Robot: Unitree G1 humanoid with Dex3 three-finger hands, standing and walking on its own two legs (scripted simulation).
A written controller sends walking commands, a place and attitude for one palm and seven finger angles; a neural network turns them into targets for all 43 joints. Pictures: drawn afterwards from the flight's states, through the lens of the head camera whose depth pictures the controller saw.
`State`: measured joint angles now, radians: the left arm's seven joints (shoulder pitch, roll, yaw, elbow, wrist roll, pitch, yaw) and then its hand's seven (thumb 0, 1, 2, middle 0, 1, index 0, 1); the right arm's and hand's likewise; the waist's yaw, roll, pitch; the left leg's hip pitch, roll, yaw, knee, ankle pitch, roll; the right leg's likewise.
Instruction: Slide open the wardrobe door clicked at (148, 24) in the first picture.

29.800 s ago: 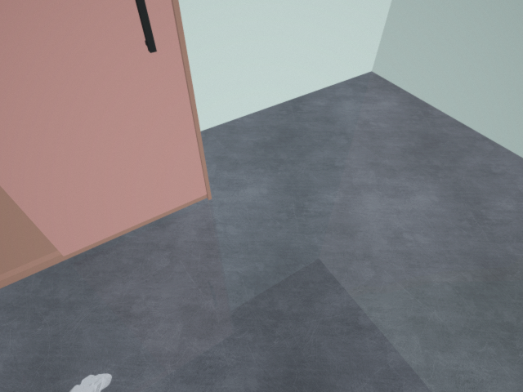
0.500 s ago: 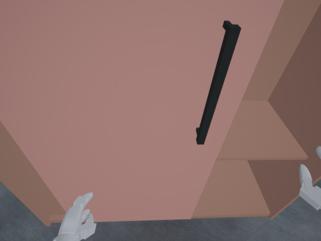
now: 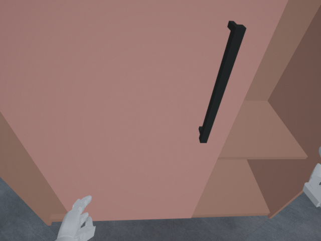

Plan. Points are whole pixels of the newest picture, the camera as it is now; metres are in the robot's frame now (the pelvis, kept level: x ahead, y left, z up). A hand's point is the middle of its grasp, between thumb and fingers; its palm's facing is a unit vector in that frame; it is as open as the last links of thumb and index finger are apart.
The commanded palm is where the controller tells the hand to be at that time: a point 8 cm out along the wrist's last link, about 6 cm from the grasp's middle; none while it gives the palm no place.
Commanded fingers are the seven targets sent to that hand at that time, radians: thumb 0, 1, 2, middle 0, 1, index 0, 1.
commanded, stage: step back with the hand held close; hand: right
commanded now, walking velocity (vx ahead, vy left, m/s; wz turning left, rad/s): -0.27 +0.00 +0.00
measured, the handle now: (214, 92) +0.41 -0.13 +0.20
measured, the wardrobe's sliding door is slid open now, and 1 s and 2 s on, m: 0.51 0.51 0.51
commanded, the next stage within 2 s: stop stepping back and stand still in 1.08 s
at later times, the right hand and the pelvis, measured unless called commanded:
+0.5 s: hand out of the picture +0.15 -0.30 +0.15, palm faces +0.44 +0.77 -0.46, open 7.4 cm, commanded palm +0.10 -0.33 +0.17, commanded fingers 0.00 -0.90 -0.90 0.20 0.30 0.20 0.30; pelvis -0.05 -0.03 -0.01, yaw +1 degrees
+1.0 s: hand out of the picture +0.09 -0.30 +0.16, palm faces +0.51 +0.75 -0.42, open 7.4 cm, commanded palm +0.02 -0.34 +0.17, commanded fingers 0.00 -0.90 -0.90 0.20 0.30 0.20 0.30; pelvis -0.11 -0.03 -0.03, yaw -1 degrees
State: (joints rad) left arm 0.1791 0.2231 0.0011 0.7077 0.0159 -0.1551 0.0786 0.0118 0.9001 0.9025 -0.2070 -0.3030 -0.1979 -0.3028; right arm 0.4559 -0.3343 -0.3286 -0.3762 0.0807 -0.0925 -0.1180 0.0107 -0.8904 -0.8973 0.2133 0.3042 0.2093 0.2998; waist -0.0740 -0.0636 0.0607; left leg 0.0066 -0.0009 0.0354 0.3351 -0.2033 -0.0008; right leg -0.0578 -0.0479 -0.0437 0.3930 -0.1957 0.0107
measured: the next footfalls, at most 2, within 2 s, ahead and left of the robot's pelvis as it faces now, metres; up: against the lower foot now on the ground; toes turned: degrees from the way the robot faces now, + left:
right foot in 1.30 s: -0.03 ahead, -0.15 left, +0.00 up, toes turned +0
left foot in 1.54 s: -0.17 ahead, +0.02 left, +0.00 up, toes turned +2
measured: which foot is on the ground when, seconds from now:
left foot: down 0.00-1.00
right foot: down 0.00-1.00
